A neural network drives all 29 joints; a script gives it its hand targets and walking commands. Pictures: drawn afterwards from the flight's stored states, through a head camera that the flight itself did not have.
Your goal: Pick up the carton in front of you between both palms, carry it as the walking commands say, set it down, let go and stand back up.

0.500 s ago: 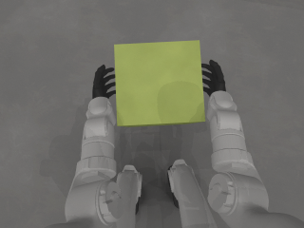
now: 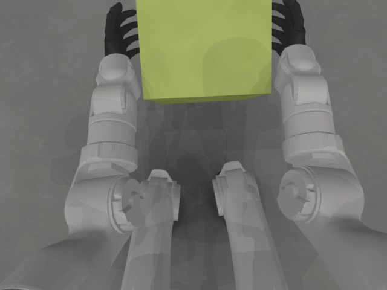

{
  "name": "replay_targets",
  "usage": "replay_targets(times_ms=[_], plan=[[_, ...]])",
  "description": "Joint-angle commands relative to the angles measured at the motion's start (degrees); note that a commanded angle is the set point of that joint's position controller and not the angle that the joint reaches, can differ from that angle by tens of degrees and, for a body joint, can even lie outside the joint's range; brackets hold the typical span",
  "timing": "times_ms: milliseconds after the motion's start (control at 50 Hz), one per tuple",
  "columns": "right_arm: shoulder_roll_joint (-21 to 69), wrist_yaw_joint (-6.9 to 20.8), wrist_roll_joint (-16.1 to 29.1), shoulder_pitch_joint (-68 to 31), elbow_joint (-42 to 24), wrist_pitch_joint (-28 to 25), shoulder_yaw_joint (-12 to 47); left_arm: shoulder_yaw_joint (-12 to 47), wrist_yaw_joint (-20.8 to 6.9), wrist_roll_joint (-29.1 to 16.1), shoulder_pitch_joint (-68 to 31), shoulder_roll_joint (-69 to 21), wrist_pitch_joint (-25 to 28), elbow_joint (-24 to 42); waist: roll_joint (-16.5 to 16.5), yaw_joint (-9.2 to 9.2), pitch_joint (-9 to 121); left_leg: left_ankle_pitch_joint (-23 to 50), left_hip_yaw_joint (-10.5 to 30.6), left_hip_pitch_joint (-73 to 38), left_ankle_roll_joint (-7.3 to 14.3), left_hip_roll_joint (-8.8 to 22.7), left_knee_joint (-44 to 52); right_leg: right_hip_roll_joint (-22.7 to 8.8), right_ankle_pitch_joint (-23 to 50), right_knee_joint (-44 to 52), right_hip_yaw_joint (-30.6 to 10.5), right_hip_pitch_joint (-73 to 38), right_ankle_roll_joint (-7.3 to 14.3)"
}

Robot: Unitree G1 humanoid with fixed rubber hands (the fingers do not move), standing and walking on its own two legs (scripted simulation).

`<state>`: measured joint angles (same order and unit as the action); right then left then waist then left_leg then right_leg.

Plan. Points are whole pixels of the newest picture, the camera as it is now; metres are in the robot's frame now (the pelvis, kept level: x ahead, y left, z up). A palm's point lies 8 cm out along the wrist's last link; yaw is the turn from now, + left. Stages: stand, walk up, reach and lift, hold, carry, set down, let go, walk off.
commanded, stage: set down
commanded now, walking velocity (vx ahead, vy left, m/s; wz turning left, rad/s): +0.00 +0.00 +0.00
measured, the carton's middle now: (202, 51) +0.55 -0.05 -0.20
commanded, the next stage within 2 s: none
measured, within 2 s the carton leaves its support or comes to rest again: rests again in 0.58 s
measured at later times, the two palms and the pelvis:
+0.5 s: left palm (140, 61) +0.56 +0.09 -0.25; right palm (269, 53) +0.54 -0.21 -0.25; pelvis +0.01 +0.00 -0.09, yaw +1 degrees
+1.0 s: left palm (141, 60) +0.56 +0.09 -0.26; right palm (271, 56) +0.54 -0.22 -0.26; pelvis +0.00 +0.00 -0.10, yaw +1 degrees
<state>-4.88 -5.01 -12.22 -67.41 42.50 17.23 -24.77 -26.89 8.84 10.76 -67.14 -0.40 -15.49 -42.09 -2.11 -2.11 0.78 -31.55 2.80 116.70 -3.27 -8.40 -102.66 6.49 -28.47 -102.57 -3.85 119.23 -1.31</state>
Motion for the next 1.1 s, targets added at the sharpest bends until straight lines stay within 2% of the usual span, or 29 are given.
replay_targets(times_ms=[0,120,340,380,480,560,720,860,1020,1080], plan=[[49.75,15.62,7.47,-35.56,1.01,-1.61,25.90,25.95,-14.43,-6.48,-39.07,-47.64,1.61,-1.34,3.45,-1.45,61.72,11.58,-6.99,-22.21,1.06,-3.11,5.17,1.85,17.03,6.25,6.04,-40.42,-1.30],[46.69,15.65,8.98,-39.98,1.33,-2.07,26.17,26.43,-14.14,-8.30,-43.53,-45.21,1.99,-1.95,3.33,-1.77,61.73,11.62,-7.50,-19.71,1.07,-2.72,0.13,1.28,17.85,1.35,6.30,-38.84,-1.20],[41.22,16.17,14.51,-47.26,0.26,-3.51,29.70,31.33,-12.92,-14.61,-50.97,-41.93,3.39,-1.26,2.39,-3.13,62.19,15.95,-7.70,-20.35,1.05,-1.99,-9.25,0.07,23.56,-7.92,6.64,-37.88,-0.97],[40.67,16.67,16.01,-49.65,-1.32,-3.95,30.06,32.13,-12.68,-15.40,-52.17,-41.79,3.58,-0.82,0.56,-4.04,61.18,17.85,-7.44,-22.56,1.21,-1.86,-10.65,0.04,24.11,-8.78,6.66,-33.52,-0.73],[40.74,17.20,18.02,-48.01,-1.43,-4.38,30.26,36.11,-11.97,-17.98,-53.02,-44.48,4.26,1.88,-2.76,-5.36,64.59,24.74,-6.88,-26.49,1.18,-2.21,-13.33,0.07,30.99,-11.62,6.05,-34.90,-0.24],[40.90,17.97,17.12,-44.37,2.40,-4.33,28.64,35.49,-12.23,-17.18,-50.21,-44.89,4.31,-0.54,-3.39,-5.87,58.28,24.11,-6.37,-23.69,1.30,-2.34,-13.91,0.07,29.29,-12.76,6.02,-30.75,-0.01],[38.20,19.51,14.52,-45.32,6.19,-4.44,24.67,28.79,-13.03,-13.94,-47.65,-41.93,4.01,-7.67,-2.37,-4.93,43.00,16.74,-5.49,-16.83,2.28,-2.35,-13.52,-0.37,19.23,-13.43,6.29,-20.84,0.55],[35.21,20.31,12.67,-44.87,9.02,-4.14,22.42,24.06,-13.66,-10.90,-45.44,-37.89,3.47,-12.38,-0.98,-3.72,33.77,11.55,-5.09,-13.45,3.23,-2.13,-13.45,-0.78,13.46,-13.43,5.84,-17.87,0.99],[33.53,21.05,10.45,-40.71,13.23,-3.62,19.19,20.74,-15.18,-8.00,-40.84,-35.44,3.01,-16.05,-1.67,-2.66,25.84,9.54,-4.95,-10.24,3.58,-1.68,-14.07,-0.65,12.07,-13.92,4.58,-16.28,1.66],[33.22,21.02,9.00,-38.94,14.76,-3.62,17.98,20.07,-15.70,-7.16,-39.43,-35.11,3.07,-16.76,-1.71,-2.97,23.71,9.45,-4.92,-9.26,3.45,-1.60,-14.60,-0.56,12.49,-14.14,4.20,-16.53,1.84]])
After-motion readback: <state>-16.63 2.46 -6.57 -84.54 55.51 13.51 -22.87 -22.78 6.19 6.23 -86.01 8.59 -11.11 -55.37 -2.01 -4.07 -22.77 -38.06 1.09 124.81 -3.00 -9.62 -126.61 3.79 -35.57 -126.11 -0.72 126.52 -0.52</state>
